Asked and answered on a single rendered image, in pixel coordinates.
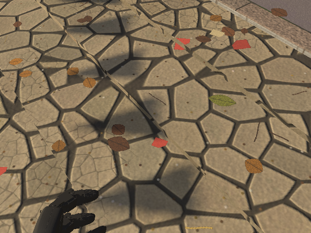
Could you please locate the robot left hand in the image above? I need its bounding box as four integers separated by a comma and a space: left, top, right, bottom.
33, 188, 107, 233

